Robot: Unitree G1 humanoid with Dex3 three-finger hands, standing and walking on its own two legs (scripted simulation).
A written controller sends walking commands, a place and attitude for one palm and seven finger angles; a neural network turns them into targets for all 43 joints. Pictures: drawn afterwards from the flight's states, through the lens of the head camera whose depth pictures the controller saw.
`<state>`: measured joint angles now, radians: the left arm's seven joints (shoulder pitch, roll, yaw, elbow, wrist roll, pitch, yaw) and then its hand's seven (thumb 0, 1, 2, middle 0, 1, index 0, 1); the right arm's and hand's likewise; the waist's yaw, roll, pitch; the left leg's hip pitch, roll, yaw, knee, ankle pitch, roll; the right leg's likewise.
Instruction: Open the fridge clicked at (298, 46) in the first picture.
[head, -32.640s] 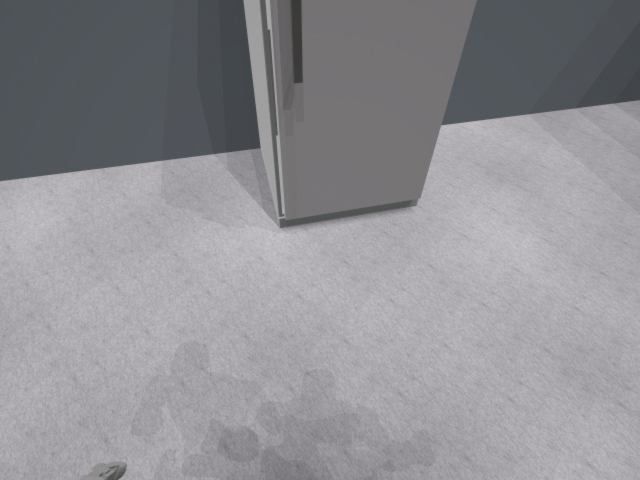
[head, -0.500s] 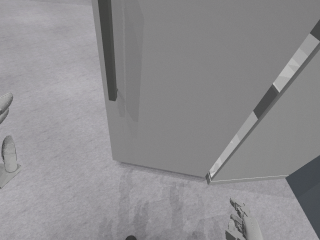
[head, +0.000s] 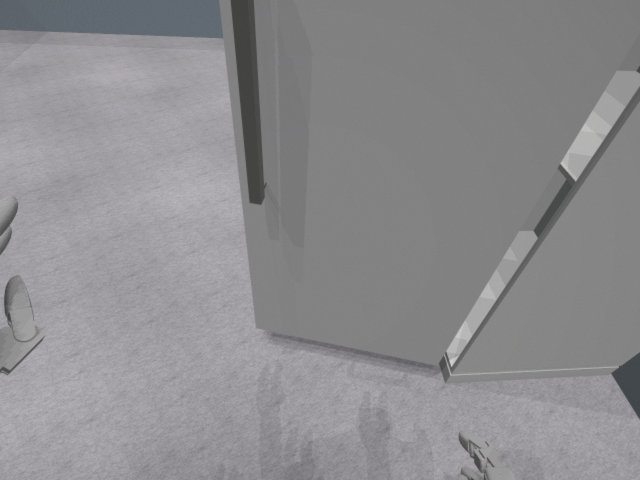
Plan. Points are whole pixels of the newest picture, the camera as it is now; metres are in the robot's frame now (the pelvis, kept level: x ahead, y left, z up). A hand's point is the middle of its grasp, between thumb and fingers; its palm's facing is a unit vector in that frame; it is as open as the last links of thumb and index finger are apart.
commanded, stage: stop stepping back and stand still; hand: left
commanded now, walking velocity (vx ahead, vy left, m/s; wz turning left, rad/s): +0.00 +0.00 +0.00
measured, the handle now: (253, 86) +0.68 +0.16 +0.18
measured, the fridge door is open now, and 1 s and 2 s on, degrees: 75 75 75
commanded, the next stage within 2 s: let the arm hang, fingers relaxed in 0.04 s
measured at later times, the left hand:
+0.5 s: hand out of the picture +0.03 +0.19 -0.18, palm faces +0.06 -0.98 -0.17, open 6.9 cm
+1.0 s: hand out of the picture +0.01 +0.22 -0.17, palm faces +0.05 -0.97 -0.23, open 7.3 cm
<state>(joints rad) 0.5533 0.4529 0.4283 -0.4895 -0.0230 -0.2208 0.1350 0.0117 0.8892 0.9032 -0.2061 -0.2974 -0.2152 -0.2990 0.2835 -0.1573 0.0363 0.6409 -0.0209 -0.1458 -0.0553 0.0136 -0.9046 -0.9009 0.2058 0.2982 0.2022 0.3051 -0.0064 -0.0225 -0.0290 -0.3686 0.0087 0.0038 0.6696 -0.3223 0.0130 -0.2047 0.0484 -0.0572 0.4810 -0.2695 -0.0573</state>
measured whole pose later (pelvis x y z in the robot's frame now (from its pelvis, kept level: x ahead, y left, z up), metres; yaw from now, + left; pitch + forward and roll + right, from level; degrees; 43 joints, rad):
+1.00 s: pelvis +0.01 +0.02 +0.01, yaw +4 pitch -1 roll +0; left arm 0.22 0.21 0.00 1.15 0.02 0.00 0.02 0.00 0.91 0.90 -0.19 -0.29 -0.20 -0.30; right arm 0.21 -0.19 -0.01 1.13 -0.02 0.01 -0.02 0.01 -0.91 -0.90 0.20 0.30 0.20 0.30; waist -0.01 0.01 0.04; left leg -0.24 -0.03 -0.01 0.40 -0.14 0.03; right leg -0.14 0.00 0.02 0.40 -0.24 0.01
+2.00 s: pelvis +0.03 +0.02 +0.01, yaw +3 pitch -1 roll +0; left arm 0.11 0.32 0.01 1.14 0.02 -0.01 0.00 0.00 0.91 0.90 -0.20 -0.30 -0.21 -0.30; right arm 0.08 -0.31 -0.01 1.13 -0.01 0.00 -0.02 0.01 -0.91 -0.90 0.20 0.30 0.20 0.30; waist -0.01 -0.01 0.06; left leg -0.17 -0.03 -0.01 0.33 -0.15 0.02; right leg -0.07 0.01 0.03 0.31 -0.23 0.00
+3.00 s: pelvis +0.05 +0.00 +0.01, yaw +3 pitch -1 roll +0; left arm 0.12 0.32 0.01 1.13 0.01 -0.02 0.01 0.00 0.91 0.90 -0.20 -0.30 -0.21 -0.30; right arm 0.10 -0.31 0.00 1.13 -0.01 0.00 -0.02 0.01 -0.91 -0.90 0.20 0.30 0.20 0.30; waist -0.01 -0.01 0.06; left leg -0.13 0.00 -0.01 0.31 -0.16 0.00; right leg -0.02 0.03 0.03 0.28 -0.23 -0.03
